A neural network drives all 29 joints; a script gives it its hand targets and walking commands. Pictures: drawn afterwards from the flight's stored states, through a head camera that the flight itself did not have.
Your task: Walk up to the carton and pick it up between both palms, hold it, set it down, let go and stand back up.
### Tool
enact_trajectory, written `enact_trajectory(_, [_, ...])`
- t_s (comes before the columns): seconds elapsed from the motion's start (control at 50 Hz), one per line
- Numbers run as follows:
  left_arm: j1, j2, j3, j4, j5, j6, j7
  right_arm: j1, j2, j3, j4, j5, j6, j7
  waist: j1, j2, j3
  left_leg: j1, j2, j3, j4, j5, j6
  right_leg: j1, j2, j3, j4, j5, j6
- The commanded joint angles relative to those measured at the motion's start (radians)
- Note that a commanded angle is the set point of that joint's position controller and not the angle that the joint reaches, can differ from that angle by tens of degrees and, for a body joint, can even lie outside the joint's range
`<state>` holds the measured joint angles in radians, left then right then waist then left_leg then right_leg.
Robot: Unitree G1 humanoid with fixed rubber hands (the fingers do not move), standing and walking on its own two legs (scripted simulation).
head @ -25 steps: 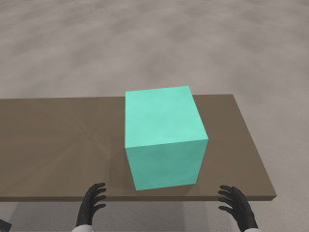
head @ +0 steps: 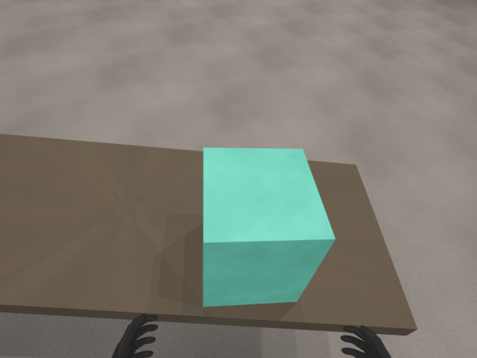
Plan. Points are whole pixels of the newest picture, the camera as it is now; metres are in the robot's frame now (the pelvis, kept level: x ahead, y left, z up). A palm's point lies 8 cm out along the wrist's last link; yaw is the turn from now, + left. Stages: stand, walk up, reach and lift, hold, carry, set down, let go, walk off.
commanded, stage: set down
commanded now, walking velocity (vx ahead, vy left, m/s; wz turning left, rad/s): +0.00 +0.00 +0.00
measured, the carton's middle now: (252, 228) +0.38 +0.00 -0.02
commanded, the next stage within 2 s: let go in 0.98 s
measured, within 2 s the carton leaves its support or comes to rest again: neither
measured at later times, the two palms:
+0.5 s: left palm out of the picture +0.13 +0.21 -0.09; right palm out of the picture +0.14 -0.23 -0.06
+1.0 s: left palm out of the picture +0.14 +0.25 -0.07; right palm out of the picture +0.13 -0.20 -0.09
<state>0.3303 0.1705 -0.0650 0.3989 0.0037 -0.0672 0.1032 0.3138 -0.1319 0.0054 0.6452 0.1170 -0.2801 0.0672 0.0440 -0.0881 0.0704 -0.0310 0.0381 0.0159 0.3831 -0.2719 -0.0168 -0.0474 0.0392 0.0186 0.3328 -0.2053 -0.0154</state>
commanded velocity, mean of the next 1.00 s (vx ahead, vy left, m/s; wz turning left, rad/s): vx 0.00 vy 0.00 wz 0.00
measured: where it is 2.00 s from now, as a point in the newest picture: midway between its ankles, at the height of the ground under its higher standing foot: outside the picture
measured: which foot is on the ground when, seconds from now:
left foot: down 0.00-1.00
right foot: down 0.00-1.00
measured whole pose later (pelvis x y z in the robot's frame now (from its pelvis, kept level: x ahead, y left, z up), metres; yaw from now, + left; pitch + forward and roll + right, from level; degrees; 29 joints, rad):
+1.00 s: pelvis -0.01 +0.01 +0.00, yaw -1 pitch -4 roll -1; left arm 0.19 0.21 0.01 0.57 -0.04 0.10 0.01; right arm 0.21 -0.17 -0.02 0.72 -0.05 -0.20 0.01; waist 0.01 0.04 0.07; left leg -0.06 0.02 0.05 0.40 -0.26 0.01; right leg -0.10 0.02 0.04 0.37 -0.20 0.01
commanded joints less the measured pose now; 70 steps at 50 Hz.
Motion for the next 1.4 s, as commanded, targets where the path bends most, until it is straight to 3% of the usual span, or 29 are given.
enact_trajectory(0.0, [-0.080,0.085,0.043,-0.210,-0.019,-0.061,0.003,-0.076,-0.162,-0.078,-0.189,-0.027,-0.084,-0.014,-0.004,0.162,-0.134,-0.005,-0.035,0.043,-0.025,0.398,-0.050,-0.002,-0.020,-0.001,-0.034,0.269,-0.025])
enact_trajectory(0.06, [-0.047,0.076,0.037,-0.168,-0.041,-0.055,-0.008,-0.104,-0.201,-0.100,-0.201,-0.039,-0.090,-0.018,-0.010,0.086,-0.148,-0.004,-0.014,0.031,-0.032,0.407,-0.051,-0.005,-0.005,-0.013,-0.034,0.255,-0.024])
enact_trajectory(0.08, [-0.061,0.055,0.034,-0.150,-0.040,-0.058,-0.003,-0.116,-0.200,-0.104,-0.183,-0.037,-0.098,-0.012,0.001,0.095,-0.168,-0.013,-0.012,0.028,-0.038,0.387,-0.053,-0.001,0.002,-0.021,-0.031,0.220,-0.033])
enact_trajectory(0.1, [-0.060,0.063,0.013,-0.137,-0.055,-0.053,-0.015,-0.103,-0.194,-0.117,-0.156,-0.056,-0.086,-0.020,-0.032,0.075,-0.155,-0.002,-0.014,0.028,-0.039,0.391,-0.051,-0.006,-0.001,-0.024,-0.036,0.237,-0.023])
enact_trajectory(0.12, [-0.067,0.051,0.016,-0.093,-0.056,-0.044,-0.016,-0.132,-0.213,-0.120,-0.143,-0.065,-0.088,-0.016,-0.017,0.047,-0.142,0.004,-0.010,0.028,-0.042,0.375,-0.051,-0.036,0.007,-0.029,-0.037,0.208,-0.022])
enact_trajectory(0.18, [-0.085,0.059,0.025,-0.004,-0.074,-0.009,-0.048,-0.145,-0.199,-0.100,-0.125,-0.088,-0.056,-0.028,-0.034,-0.039,-0.078,-0.005,-0.009,0.028,-0.048,0.350,-0.032,-0.054,0.000,-0.016,-0.056,0.207,-0.013])
enact_trajectory(0.2, [-0.103,0.069,0.028,-0.095,-0.084,-0.025,-0.042,-0.162,-0.202,-0.097,-0.194,-0.080,-0.064,-0.025,-0.030,-0.041,-0.121,-0.003,-0.001,0.030,-0.053,0.361,-0.031,-0.022,0.006,-0.017,-0.047,0.215,-0.015])
enact_trajectory(0.24, [-0.130,0.077,0.027,-0.046,-0.087,0.003,-0.053,-0.188,-0.198,-0.095,-0.140,-0.097,-0.028,-0.035,-0.032,-0.067,-0.074,-0.015,0.000,0.032,-0.068,0.322,-0.028,-0.022,0.005,-0.009,-0.053,0.189,-0.008])
enact_trajectory(0.26, [-0.136,0.064,0.036,-0.046,-0.069,0.006,-0.046,-0.180,-0.195,-0.097,-0.126,-0.090,-0.021,-0.026,-0.018,-0.015,-0.081,-0.019,-0.003,0.033,-0.072,0.314,-0.036,-0.027,0.004,-0.017,-0.049,0.174,-0.012])
enact_trajectory(0.38, [-0.186,0.102,0.081,-0.027,0.008,0.078,-0.051,-0.161,-0.163,-0.055,-0.026,-0.099,0.056,-0.021,-0.005,0.086,-0.036,-0.040,-0.025,0.048,-0.074,0.277,-0.034,-0.003,-0.020,0.003,-0.059,0.160,-0.015])
enact_trajectory(0.4, [-0.202,0.116,0.089,-0.117,-0.009,0.064,-0.041,-0.164,-0.162,-0.061,-0.101,-0.087,0.044,-0.021,0.010,0.099,-0.076,-0.043,-0.023,0.047,-0.067,0.291,-0.034,0.011,-0.021,0.002,-0.044,0.182,-0.012])
enact_trajectory(0.42, [-0.188,0.122,0.090,-0.079,0.015,0.081,-0.046,-0.130,-0.150,-0.051,-0.026,-0.093,0.055,-0.028,-0.005,0.138,-0.063,-0.035,-0.035,0.057,-0.056,0.309,-0.039,0.025,-0.027,0.006,-0.044,0.205,-0.011])
enact_trajectory(0.48, [-0.195,0.133,0.078,-0.179,0.020,0.085,-0.032,-0.128,-0.152,-0.078,-0.068,-0.079,0.032,-0.027,-0.011,0.217,-0.112,-0.029,-0.032,0.047,-0.052,0.307,-0.047,0.021,-0.023,-0.006,-0.044,0.194,-0.023])
enact_trajectory(0.54, [-0.222,0.139,0.081,-0.152,0.025,0.106,-0.033,-0.137,-0.130,-0.076,-0.043,-0.085,0.030,-0.039,-0.017,0.245,-0.104,-0.024,-0.041,0.057,-0.035,0.294,-0.043,0.005,-0.035,-0.002,-0.040,0.205,-0.018])
enact_trajectory(0.62, [-0.224,0.147,0.075,-0.128,0.008,0.122,-0.040,-0.156,-0.136,-0.082,-0.062,-0.099,0.027,-0.045,-0.038,0.233,-0.097,-0.046,-0.040,0.056,-0.033,0.256,-0.038,-0.007,-0.034,-0.007,-0.030,0.194,-0.014])
enact_trajectory(0.66, [-0.206,0.157,0.078,-0.112,-0.012,0.116,-0.048,-0.167,-0.146,-0.084,-0.121,-0.102,0.009,-0.051,-0.028,0.172,-0.139,-0.039,-0.041,0.055,-0.021,0.277,-0.027,-0.015,-0.029,-0.014,-0.026,0.229,-0.008])
enact_trajectory(0.68, [-0.207,0.141,0.080,-0.048,0.013,0.131,-0.050,-0.165,-0.165,-0.083,-0.045,-0.111,0.026,-0.045,-0.028,0.173,-0.094,-0.039,-0.037,0.050,-0.028,0.282,-0.033,-0.023,-0.020,-0.019,-0.022,0.217,-0.009])
enact_trajectory(0.72, [-0.206,0.150,0.087,-0.079,-0.013,0.123,-0.058,-0.170,-0.158,-0.080,-0.094,-0.117,0.017,-0.054,-0.033,0.132,-0.127,-0.029,-0.033,0.048,-0.024,0.299,-0.027,-0.014,-0.015,-0.022,-0.019,0.232,-0.007])
enact_trajectory(0.78, [-0.210,0.144,0.089,-0.030,-0.037,0.127,-0.078,-0.191,-0.176,-0.087,-0.119,-0.151,0.019,-0.063,-0.029,0.008,-0.134,-0.028,-0.028,0.061,-0.025,0.280,-0.009,-0.025,-0.008,-0.024,-0.024,0.221,0.002])
enact_trajectory(0.8, [-0.205,0.136,0.095,0.042,-0.034,0.137,-0.088,-0.199,-0.171,-0.078,-0.069,-0.163,0.030,-0.063,-0.026,-0.012,-0.088,-0.036,-0.028,0.057,-0.032,0.268,-0.009,-0.051,-0.006,-0.030,-0.024,0.210,0.003])
enact_trajectory(0.86, [-0.212,0.138,0.105,0.035,-0.047,0.134,-0.096,-0.192,-0.174,-0.070,-0.099,-0.167,0.032,-0.068,-0.029,-0.051,-0.113,-0.038,-0.026,0.068,-0.036,0.260,-0.001,-0.014,-0.010,-0.022,-0.023,0.217,0.013])
enact_trajectory(0.96, [-0.238,0.126,0.098,0.044,-0.036,0.137,-0.099,-0.209,-0.169,-0.067,-0.057,-0.163,0.039,-0.062,-0.029,-0.043,-0.108,-0.025,-0.026,0.061,-0.043,0.247,-0.006,-0.040,-0.005,-0.035,-0.028,0.211,0.015])
enact_trajectory(0.98, [-0.253,0.111,0.088,0.067,-0.012,0.154,-0.093,-0.224,-0.186,-0.078,0.008,-0.164,0.054,-0.054,-0.042,0.021,-0.067,-0.024,-0.024,0.053,-0.053,0.234,-0.019,-0.053,-0.002,-0.040,-0.031,0.178,-0.001])
enact_trajectory(1.06, [-0.262,0.116,0.081,-0.015,0.004,0.150,-0.072,-0.197,-0.164,-0.074,-0.011,-0.133,0.049,-0.039,-0.017,0.095,-0.085,-0.034,-0.023,0.048,-0.045,0.227,-0.023,-0.035,-0.008,-0.027,-0.030,0.142,-0.016])
enact_trajectory(1.12, [-0.290,0.116,0.076,-0.052,0.014,0.152,-0.055,-0.200,-0.164,-0.091,0.019,-0.119,0.047,-0.031,-0.024,0.191,-0.080,-0.039,-0.033,0.051,-0.046,0.251,-0.038,-0.024,-0.013,-0.032,-0.027,0.169,-0.020])
enact_trajectory(1.18, [-0.269,0.126,0.072,-0.055,0.023,0.153,-0.043,-0.192,-0.163,-0.097,0.033,-0.116,0.043,-0.023,-0.025,0.228,-0.092,-0.047,-0.035,0.050,-0.036,0.241,-0.041,-0.041,-0.021,-0.026,-0.021,0.160,-0.030])
enact_trajectory(1.22, [-0.270,0.126,0.077,-0.081,0.040,0.152,-0.037,-0.204,-0.156,-0.085,0.033,-0.110,0.036,-0.021,-0.001,0.245,-0.085,-0.070,-0.038,0.053,-0.035,0.249,-0.040,-0.018,-0.023,-0.022,-0.009,0.166,-0.029])
enact_trajectory(1.3, [-0.263,0.140,0.083,-0.097,0.023,0.144,-0.035,-0.225,-0.152,-0.086,-0.007,-0.117,0.021,-0.031,-0.024,0.224,-0.101,-0.079,-0.035,0.051,-0.023,0.254,-0.035,-0.050,-0.019,-0.028,0.011,0.182,-0.012])
enact_trajectory(1.38, [-0.235,0.133,0.093,-0.053,0.013,0.140,-0.049,-0.216,-0.162,-0.086,-0.020,-0.135,0.014,-0.042,-0.021,0.144,-0.123,-0.056,-0.035,0.054,-0.002,0.278,-0.018,-0.056,-0.018,-0.026,0.015,0.215,-0.003])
